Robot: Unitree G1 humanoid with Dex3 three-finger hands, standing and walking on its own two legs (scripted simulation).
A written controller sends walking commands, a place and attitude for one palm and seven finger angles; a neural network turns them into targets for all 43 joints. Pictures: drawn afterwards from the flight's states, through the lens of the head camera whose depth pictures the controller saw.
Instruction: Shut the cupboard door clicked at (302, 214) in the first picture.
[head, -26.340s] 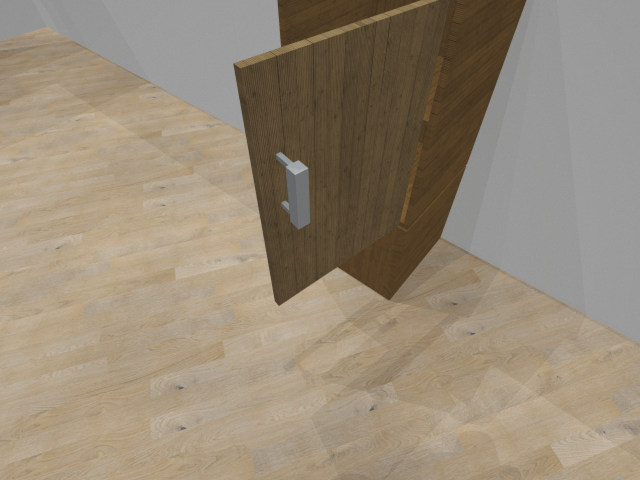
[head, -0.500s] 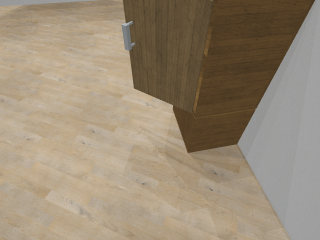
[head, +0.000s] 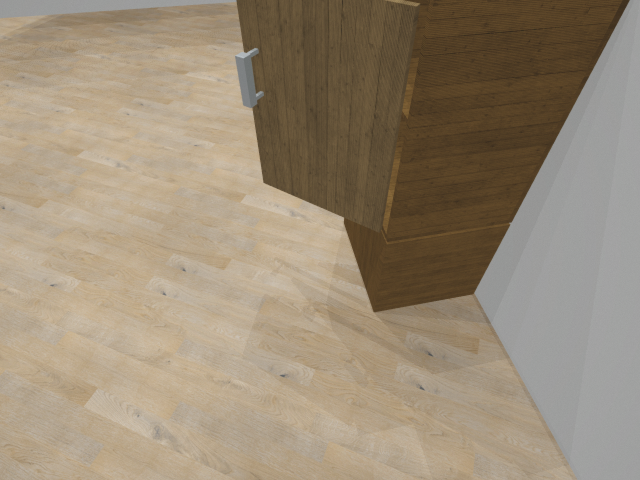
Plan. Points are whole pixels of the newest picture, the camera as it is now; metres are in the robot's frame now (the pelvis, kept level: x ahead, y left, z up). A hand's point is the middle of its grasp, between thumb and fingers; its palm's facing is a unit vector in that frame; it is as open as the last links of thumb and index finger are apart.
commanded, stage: walk to a spot facing it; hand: left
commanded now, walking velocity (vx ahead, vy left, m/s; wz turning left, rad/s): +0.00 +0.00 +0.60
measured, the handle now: (252, 77) +0.99 +0.22 +0.02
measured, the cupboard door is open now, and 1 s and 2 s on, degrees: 47 47 47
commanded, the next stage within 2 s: none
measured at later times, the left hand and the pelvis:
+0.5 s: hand out of the picture -0.01 +0.24 -0.18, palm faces +0.28 -0.92 -0.26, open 7.4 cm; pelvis -0.02 +0.02 -0.01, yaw +16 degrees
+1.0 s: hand out of the picture -0.07 +0.23 -0.19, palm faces +0.59 -0.77 -0.26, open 7.4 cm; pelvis -0.01 +0.00 -0.02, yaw +37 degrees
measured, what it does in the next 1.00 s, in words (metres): steps on the spot, turning left: right foot, then left foot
